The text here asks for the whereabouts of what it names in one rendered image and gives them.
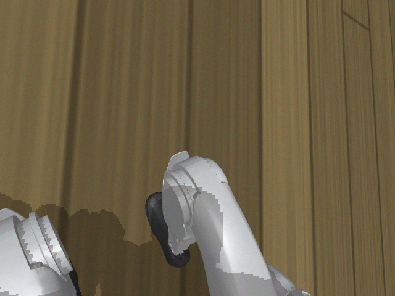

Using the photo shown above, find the right robot hand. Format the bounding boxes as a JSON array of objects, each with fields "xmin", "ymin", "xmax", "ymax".
[{"xmin": 267, "ymin": 264, "xmax": 297, "ymax": 296}]

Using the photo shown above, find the right robot foot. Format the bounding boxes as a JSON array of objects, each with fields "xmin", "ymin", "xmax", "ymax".
[{"xmin": 145, "ymin": 192, "xmax": 190, "ymax": 268}]

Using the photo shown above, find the left robot foot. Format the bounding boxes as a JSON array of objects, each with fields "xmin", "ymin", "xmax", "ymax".
[{"xmin": 69, "ymin": 261, "xmax": 82, "ymax": 296}]

